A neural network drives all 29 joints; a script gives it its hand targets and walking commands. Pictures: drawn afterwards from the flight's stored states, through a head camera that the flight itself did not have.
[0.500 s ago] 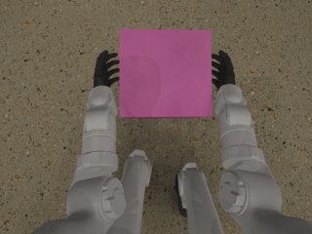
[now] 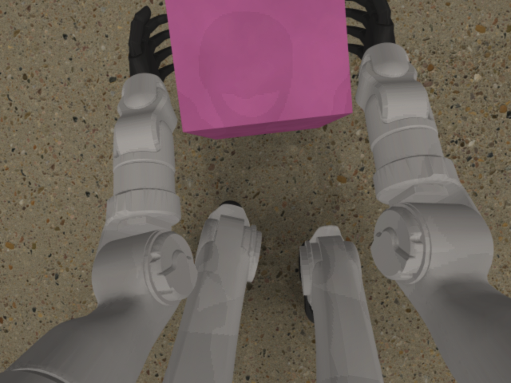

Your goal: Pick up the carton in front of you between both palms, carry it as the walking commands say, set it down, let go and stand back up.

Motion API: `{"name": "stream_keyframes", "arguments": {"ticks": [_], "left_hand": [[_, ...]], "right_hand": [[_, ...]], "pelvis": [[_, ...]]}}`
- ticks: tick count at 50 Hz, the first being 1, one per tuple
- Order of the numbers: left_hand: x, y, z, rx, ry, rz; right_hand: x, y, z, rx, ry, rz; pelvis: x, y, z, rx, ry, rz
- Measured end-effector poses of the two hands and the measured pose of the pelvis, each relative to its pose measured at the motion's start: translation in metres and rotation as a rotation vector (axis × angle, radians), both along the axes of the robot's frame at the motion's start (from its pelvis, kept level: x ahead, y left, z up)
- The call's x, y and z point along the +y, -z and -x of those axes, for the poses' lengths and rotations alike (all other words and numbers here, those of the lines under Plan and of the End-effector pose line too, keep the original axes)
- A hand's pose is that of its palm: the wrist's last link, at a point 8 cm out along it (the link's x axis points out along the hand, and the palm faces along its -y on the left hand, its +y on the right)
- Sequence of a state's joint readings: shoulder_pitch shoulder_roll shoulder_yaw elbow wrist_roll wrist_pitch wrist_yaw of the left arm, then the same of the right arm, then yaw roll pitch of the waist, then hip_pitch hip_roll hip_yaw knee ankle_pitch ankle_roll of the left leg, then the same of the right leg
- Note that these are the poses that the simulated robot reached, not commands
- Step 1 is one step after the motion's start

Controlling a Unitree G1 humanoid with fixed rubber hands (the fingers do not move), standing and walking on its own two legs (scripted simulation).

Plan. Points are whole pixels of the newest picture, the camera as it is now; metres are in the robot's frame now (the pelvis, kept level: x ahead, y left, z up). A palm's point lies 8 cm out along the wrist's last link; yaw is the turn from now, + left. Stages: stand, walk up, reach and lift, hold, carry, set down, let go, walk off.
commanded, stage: set down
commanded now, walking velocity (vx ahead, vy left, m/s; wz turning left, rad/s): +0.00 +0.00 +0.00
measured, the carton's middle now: (260, 66) +0.53 +0.10 -0.22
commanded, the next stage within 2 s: none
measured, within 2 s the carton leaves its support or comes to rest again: rests again in 0.86 s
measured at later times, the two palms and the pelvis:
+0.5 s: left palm (163, 80) +0.49 +0.25 -0.22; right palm (344, 57) +0.57 -0.04 -0.24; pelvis +0.00 +0.01 -0.07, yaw -1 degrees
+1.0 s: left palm (171, 92) +0.48 +0.24 -0.25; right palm (348, 63) +0.57 -0.05 -0.25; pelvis +0.00 -0.01 -0.08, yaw +0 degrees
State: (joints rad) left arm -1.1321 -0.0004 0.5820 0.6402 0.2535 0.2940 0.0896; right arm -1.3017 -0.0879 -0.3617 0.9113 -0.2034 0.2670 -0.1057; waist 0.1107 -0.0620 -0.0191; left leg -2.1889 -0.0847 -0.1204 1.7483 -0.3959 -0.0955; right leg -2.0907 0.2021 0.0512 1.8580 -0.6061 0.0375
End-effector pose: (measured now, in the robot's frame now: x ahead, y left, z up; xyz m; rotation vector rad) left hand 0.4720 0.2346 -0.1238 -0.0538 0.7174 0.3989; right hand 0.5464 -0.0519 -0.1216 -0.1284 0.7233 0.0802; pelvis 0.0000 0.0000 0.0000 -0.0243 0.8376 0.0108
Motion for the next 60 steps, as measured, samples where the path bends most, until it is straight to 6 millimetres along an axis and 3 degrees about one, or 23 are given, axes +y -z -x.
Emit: {"name": "stream_keyframes", "arguments": {"ticks": [10,18,28,36,39,48,60], "left_hand": [[0.013,0.067,-0.004,0.028,-0.024,-0.017],[0.024,0.104,-0.002,0.057,-0.041,0.0],[0.014,0.101,-0.021,0.014,0.004,0.02],[0.009,0.119,0.008,0.133,0.044,0.022],[0.01,0.119,0.01,0.124,0.034,0.018],[0.009,0.121,-0.002,0.101,0.038,0.029],[0.015,0.124,-0.014,0.078,0.071,0.038]], "right_hand": [[0.013,0.08,-0.013,0.019,-0.057,-0.01],[0.026,0.117,-0.015,0.044,-0.091,0.015],[0.012,0.109,-0.03,0.004,-0.073,0.024],[0.011,0.117,-0.016,0.055,-0.12,0.023],[0.012,0.118,-0.014,0.047,-0.134,0.017],[0.007,0.124,-0.021,0.046,-0.144,0.029],[0.006,0.13,-0.03,0.035,-0.144,-0.012]], "pelvis": [[-0.004,0.036,-0.005,0.029,0.025,-0.027],[0.003,0.057,-0.006,-0.024,0.042,-0.031],[0.011,0.073,-0.002,-0.075,0.053,-0.028],[0.003,0.075,0.002,-0.083,0.06,-0.045],[-0.002,0.075,0.004,-0.093,0.062,-0.055],[-0.011,0.077,0.007,-0.122,0.063,-0.071],[-0.007,0.08,-0.004,-0.077,0.064,-0.065]]}}
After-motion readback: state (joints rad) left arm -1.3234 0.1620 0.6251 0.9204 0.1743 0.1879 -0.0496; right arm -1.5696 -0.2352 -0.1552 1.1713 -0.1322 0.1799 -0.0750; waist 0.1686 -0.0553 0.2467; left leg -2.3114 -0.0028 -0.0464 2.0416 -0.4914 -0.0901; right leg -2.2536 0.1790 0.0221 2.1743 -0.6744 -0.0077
